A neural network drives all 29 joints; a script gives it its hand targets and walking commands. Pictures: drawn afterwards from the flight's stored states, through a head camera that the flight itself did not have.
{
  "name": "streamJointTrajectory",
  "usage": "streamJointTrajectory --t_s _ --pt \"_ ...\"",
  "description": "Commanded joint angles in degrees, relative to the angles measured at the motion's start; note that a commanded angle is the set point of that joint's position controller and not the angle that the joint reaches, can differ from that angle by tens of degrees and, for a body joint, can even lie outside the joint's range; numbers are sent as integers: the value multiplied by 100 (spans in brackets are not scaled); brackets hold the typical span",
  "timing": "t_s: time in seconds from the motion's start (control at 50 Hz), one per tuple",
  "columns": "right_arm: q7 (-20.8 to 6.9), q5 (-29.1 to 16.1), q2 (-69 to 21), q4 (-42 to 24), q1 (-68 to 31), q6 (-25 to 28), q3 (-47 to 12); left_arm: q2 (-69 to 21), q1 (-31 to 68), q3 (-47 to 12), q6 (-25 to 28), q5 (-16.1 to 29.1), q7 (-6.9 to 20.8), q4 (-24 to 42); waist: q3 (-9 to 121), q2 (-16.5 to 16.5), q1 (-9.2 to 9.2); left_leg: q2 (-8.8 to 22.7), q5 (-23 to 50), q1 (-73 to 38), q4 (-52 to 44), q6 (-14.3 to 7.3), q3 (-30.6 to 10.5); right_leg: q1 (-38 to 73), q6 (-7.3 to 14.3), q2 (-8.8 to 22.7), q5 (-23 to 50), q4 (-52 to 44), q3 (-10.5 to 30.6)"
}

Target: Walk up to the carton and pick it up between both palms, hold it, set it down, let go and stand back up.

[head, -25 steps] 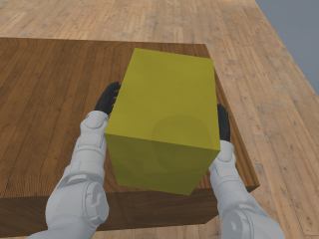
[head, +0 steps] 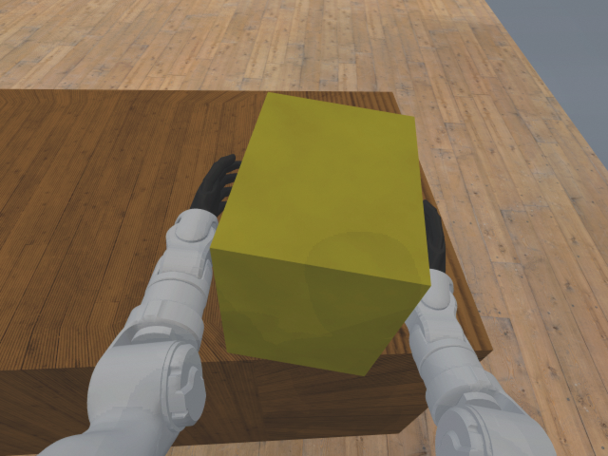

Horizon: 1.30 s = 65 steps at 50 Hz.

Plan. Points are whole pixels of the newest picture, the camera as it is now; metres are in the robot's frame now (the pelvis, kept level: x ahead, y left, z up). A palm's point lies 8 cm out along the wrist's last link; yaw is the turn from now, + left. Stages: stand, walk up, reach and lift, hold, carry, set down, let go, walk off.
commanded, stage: reach and lift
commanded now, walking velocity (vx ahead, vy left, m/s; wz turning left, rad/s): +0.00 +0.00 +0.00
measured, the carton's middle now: (317, 238) +0.42 +0.00 +0.03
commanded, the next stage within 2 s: none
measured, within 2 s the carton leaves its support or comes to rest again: neither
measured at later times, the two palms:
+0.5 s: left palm (182, 194) +0.40 +0.17 +0.14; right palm (431, 232) +0.36 -0.14 +0.12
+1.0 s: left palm (193, 177) +0.38 +0.15 +0.19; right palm (468, 200) +0.36 -0.16 +0.17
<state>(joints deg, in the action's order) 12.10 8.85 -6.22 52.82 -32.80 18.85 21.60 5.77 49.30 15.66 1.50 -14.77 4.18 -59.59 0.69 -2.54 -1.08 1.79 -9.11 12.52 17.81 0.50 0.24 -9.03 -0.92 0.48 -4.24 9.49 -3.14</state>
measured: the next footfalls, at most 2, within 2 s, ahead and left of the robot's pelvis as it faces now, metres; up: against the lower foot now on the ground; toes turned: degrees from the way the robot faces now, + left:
none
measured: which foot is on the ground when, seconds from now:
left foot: down 0.00-1.00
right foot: down 0.00-1.00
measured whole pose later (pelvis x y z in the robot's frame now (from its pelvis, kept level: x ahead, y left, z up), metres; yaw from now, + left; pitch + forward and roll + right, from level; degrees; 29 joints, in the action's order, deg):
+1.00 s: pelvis -0.01 -0.01 +0.00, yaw +1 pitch -5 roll -1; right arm 9.8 -7.0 2.5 37.5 -39.7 -9.0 6.5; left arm 2.0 43.8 15.7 -30.1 -14.6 0.0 -25.8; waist -0.2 -3.3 -4.0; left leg 1.8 -9.8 3.9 18.9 0.6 -0.2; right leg -1.6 -0.7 0.5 -6.8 13.6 -3.6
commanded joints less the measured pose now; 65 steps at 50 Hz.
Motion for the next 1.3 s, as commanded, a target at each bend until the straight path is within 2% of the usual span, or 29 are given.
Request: streamJointTrajectory --t_s 0.0,0.04,0.06,0.1,0.18,0.22,0.24,0.26,0.4,0.52,0.6,0.68,0.7,0.72,0.74,0.76,0.78,0.82,0.86,0.88,0.9,0.92,0.96,1.0,1.02,1.04,1.1,1.2,1.28 --pt "-710 153 -3251 -1475 -4744 87 -2713 -4105 2968 -1493 430 163 610 809 3671 317 9 -291 1875 -833 167 142 468 1850 9 -152 1822 497 -93" --pt "-691 -35 -3174 -1657 -4752 -26 -2941 -4203 2907 -1665 258 245 600 1151 3712 331 -47 -273 2231 -979 232 187 434 1953 20 -189 2057 537 -92" --pt "-692 -173 -3082 -1457 -4483 -238 -3009 -4082 2599 -1505 59 162 630 1019 3138 360 19 -287 2083 -941 170 156 431 1993 22 -162 1899 495 -49" --pt "-687 -413 -3062 -1937 -4786 -400 -3269 -4093 2691 -1620 -223 282 652 1500 3228 263 98 -301 2064 -1003 132 126 441 2067 -24 -189 1853 516 -60" --pt "-683 -652 -2872 -2129 -4877 -756 -3280 -4135 2705 -1667 -774 276 711 1919 2672 206 -52 -321 1790 -1122 35 127 446 1980 -47 -209 1481 419 -79" --pt "-690 -827 -2814 -2456 -4927 -856 -3379 -4274 2709 -1910 -979 367 683 2377 2868 297 -108 -308 2075 -1416 132 216 405 1926 -45 -282 1482 430 -142" --pt "-705 -711 -2914 -2422 -4848 -847 -3246 -4177 2660 -1664 -969 208 751 2122 2490 294 94 -375 2031 -1352 100 216 567 1998 -139 -172 1735 392 -103" --pt "-719 -694 -2810 -2427 -4847 -828 -3162 -4214 2592 -1646 -1001 171 782 2186 2583 246 -40 -344 2005 -1365 46 232 555 2084 -143 -205 1777 427 -129" --pt "-778 -790 -2310 -2317 -4564 -1044 -2915 -4124 2497 -1928 -1404 208 766 2758 2153 455 -287 -291 2279 -1889 118 434 446 1579 -56 -317 907 276 -334" --pt "-896 -1071 -2188 -2788 -5002 -1055 -3168 -4488 2775 -2613 -1484 581 512 3435 2808 730 -402 -184 2922 -2499 326 633 234 1077 51 -403 722 283 -400" --pt "-929 -1227 -2175 -2956 -5163 -1228 -3375 -4564 2702 -2757 -1608 676 383 3530 2857 618 -356 -189 2757 -2477 341 545 142 1050 57 -398 687 297 -337" --pt "-909 -1349 -2229 -2925 -5292 -1509 -3482 -4455 2592 -2514 -1862 596 416 3408 2578 367 -219 -296 2019 -2004 177 328 177 1280 2 -349 598 330 -217" --pt "-898 -1469 -2273 -2961 -5132 -1766 -3637 -4468 2199 -2495 -2184 533 396 3386 2380 355 -260 -268 1725 -1945 133 264 70 1366 8 -388 367 290 -224" --pt "-893 -1539 -2311 -3379 -5481 -1783 -3708 -4574 2425 -2577 -2304 640 388 3747 2668 355 -234 -263 1642 -1722 126 239 99 1356 6 -402 365 345 -222" --pt "-892 -1488 -2341 -3279 -5641 -1881 -3644 -4495 2657 -2482 -2395 662 387 3676 2529 262 -265 -309 1355 -1481 78 177 119 1293 -6 -360 203 337 -181" --pt "-923 -1551 -2392 -3421 -5815 -1921 -3730 -4497 2739 -2457 -2449 714 357 3853 2693 207 -170 -320 1296 -1459 73 118 137 1292 -7 -354 205 375 -173" --pt "-931 -1645 -2414 -3314 -5692 -2087 -3824 -4400 2590 -2410 -2602 662 343 3810 2511 181 -164 -331 1367 -1572 96 73 118 1313 -6 -356 243 379 -152" --pt "-874 -1710 -2528 -3719 -5999 -2086 -3899 -4406 2883 -2491 -2642 772 363 4092 2916 134 -221 -396 1515 -1504 174 55 157 1439 -62 -334 619 443 -113" --pt "-863 -1815 -2548 -3541 -5851 -2265 -3967 -4313 2765 -2310 -2734 652 377 4050 2662 159 -150 -432 1424 -1484 126 1 164 1544 -82 -317 618 455 -76" --pt "-839 -1770 -2544 -3363 -5764 -2331 -3864 -4192 2849 -2203 -2760 591 413 4017 2541 94 -225 -445 1289 -1405 76 -23 189 1549 -112 -286 591 434 -72" --pt "-818 -1857 -2625 -3606 -5795 -2318 -3996 -4196 2787 -2216 -2775 616 426 4199 2822 104 -154 -468 1443 -1462 115 -30 187 1738 -134 -273 872 496 -39" --pt "-780 -1857 -2592 -3508 -5697 -2396 -3964 -4109 2751 -2214 -2828 577 452 4151 2697 148 -236 -488 1483 -1491 133 -20 178 1776 -153 -255 1016 500 -19" --pt "-734 -1969 -2591 -3641 -5684 -2464 -4073 -4061 2616 -2190 -2926 552 480 4328 2758 130 -229 -510 1678 -1547 171 -13 169 1944 -181 -267 1292 542 -25" --pt "-669 -1958 -2471 -3221 -5374 -2654 -3909 -3848 2516 -1982 -3054 416 552 4171 2174 53 -355 -536 1309 -1421 43 -41 181 1863 -218 -234 1063 469 -26" --pt "-672 -2073 -2434 -3300 -5266 -2676 -4007 -3890 2317 -2053 -3150 368 550 4445 2256 203 -293 -511 1595 -1584 73 12 158 1904 -185 -271 1235 520 -64" --pt "-641 -2044 -2354 -3105 -5164 -2775 -3892 -3711 2326 -1920 -3244 291 607 4219 1897 118 -374 -535 1356 -1457 27 -1 195 1837 -218 -242 1031 444 -51" --pt "-640 -2110 -2312 -3146 -5211 -2862 -3806 -3796 2570 -2128 -3358 411 628 4624 1857 218 -534 -500 1387 -1536 30 86 163 1652 -190 -287 817 427 -142" --pt "-668 -2382 -2338 -3979 -5718 -2826 -4037 -4162 2957 -2835 -3360 835 473 5338 2663 462 -699 -456 2234 -2045 361 296 18 1473 -132 -428 1085 499 -248" --pt "-732 -2513 -2327 -4201 -5835 -2970 -4175 -4237 3030 -3018 -3396 968 272 5530 2823 536 -602 -409 2124 -2040 359 286 -91 1293 -70 -456 792 534 -219"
